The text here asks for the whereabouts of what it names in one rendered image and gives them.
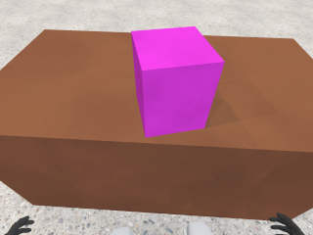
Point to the carton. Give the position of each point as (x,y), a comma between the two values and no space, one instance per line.
(176,76)

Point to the pedestal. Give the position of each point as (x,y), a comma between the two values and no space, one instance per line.
(71,132)

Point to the right robot hand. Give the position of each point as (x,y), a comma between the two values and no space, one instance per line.
(290,227)

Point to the left robot hand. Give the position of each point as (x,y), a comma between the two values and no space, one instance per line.
(16,227)

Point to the robot right thigh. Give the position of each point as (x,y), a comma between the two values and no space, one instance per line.
(197,228)

